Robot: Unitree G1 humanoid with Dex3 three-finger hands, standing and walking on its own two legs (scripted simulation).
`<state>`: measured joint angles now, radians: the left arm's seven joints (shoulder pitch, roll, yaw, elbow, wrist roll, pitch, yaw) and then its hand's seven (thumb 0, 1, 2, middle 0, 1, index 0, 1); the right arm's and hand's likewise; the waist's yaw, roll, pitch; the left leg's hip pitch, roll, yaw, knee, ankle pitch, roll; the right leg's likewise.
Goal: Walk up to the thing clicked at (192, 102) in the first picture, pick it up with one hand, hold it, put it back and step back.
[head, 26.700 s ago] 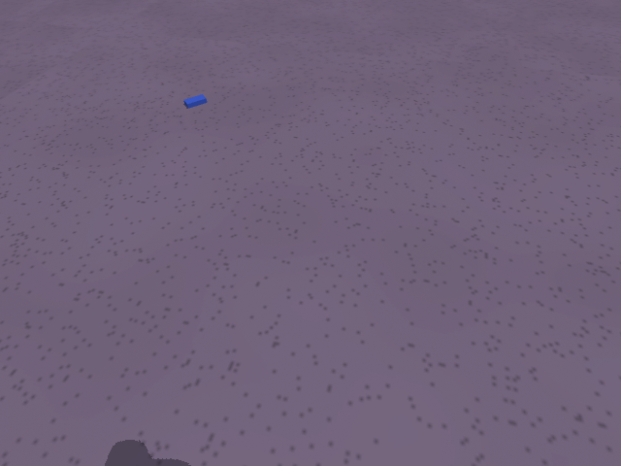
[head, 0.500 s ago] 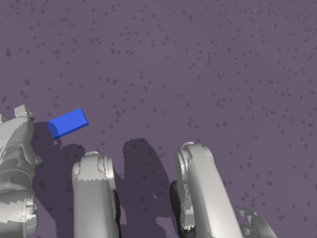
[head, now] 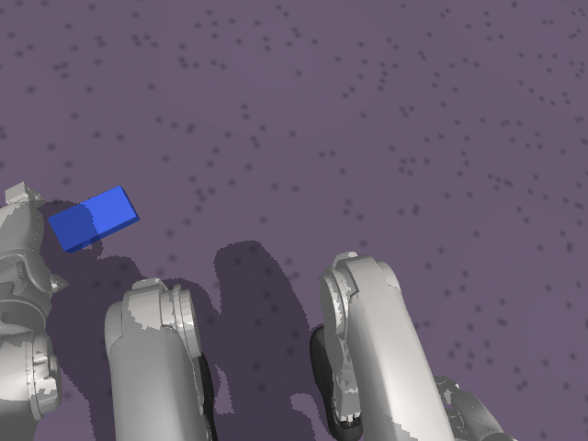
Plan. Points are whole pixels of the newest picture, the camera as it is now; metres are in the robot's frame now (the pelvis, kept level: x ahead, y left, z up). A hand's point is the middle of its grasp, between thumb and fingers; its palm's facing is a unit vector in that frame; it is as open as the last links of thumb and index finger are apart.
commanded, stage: rise first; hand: left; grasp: from above
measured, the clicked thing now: (95, 219) +0.46 +0.31 -0.31
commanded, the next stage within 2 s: none
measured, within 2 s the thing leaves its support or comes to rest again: neither
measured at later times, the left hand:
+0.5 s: hand (45, 247) +0.39 +0.34 -0.20, palm faces -0.39 -0.23 -0.89, open 13.2 cm
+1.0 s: hand (54, 235) +0.41 +0.33 -0.21, palm faces -0.38 -0.23 -0.90, open 13.2 cm
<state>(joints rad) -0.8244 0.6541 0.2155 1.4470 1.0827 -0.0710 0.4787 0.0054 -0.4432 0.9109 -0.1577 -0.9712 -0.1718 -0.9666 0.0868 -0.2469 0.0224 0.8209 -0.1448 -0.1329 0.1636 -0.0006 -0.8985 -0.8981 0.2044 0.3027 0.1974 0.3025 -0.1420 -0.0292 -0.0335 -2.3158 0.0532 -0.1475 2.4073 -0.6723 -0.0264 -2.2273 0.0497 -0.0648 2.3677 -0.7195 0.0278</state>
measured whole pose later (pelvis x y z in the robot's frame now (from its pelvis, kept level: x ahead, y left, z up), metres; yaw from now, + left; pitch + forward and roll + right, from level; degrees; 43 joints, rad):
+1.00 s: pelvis +0.00 +0.00 -0.02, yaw -3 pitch +31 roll -8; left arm -0.91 0.74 0.24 1.57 1.09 -0.06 0.53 0.01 -0.37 0.84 -0.25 -0.88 -0.25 -0.89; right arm 0.09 -0.26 0.09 0.81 -0.18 -0.15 0.21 0.00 -0.90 -0.90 0.20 0.30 0.20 0.30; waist -0.21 -0.05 0.02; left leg -2.35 0.06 -0.19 2.48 -0.69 -0.03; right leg -2.25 0.07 -0.10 2.41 -0.71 0.04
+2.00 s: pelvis +0.00 +0.00 -0.01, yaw -3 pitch +31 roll -9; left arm -0.93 0.76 0.22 1.58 1.10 -0.05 0.52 0.01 -0.40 0.87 -0.23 -0.89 -0.23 -0.91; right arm 0.11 -0.28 0.11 0.79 -0.18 -0.17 0.22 0.00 -0.90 -0.90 0.20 0.30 0.20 0.30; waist -0.22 -0.05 0.01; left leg -2.35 0.05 -0.20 2.47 -0.67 -0.02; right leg -2.24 0.07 -0.10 2.39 -0.70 0.04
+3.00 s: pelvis +0.00 +0.00 -0.02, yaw -3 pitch +30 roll -8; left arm -0.97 0.79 0.22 1.58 1.08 -0.02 0.55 0.01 -0.57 0.99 -0.11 -0.99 -0.10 -1.01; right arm 0.16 -0.29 0.15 0.78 -0.19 -0.22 0.23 0.00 -0.90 -0.89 0.20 0.30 0.20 0.30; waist -0.26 -0.06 0.03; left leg -2.35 0.06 -0.21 2.48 -0.67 -0.03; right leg -2.26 0.07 -0.11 2.39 -0.68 0.03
